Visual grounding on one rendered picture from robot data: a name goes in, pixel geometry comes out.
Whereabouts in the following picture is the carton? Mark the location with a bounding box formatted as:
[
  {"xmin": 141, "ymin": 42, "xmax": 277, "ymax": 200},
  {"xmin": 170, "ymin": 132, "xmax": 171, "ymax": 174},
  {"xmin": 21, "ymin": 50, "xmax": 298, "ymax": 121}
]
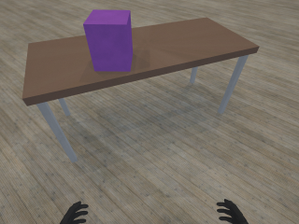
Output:
[{"xmin": 83, "ymin": 9, "xmax": 133, "ymax": 72}]

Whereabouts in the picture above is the right robot hand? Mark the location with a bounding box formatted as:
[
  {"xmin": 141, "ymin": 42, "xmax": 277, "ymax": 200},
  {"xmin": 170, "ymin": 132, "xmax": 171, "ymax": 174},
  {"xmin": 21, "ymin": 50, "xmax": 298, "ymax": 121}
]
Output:
[{"xmin": 216, "ymin": 199, "xmax": 249, "ymax": 224}]

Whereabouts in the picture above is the table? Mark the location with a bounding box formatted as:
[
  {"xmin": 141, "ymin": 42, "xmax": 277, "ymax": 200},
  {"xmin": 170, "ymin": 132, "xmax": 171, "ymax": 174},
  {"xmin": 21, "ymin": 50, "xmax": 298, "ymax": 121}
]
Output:
[{"xmin": 22, "ymin": 17, "xmax": 260, "ymax": 163}]

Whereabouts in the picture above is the left robot hand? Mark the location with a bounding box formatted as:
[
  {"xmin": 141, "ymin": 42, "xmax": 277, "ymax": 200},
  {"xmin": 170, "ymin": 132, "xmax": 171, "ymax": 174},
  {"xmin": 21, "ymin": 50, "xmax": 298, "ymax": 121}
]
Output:
[{"xmin": 60, "ymin": 201, "xmax": 89, "ymax": 224}]

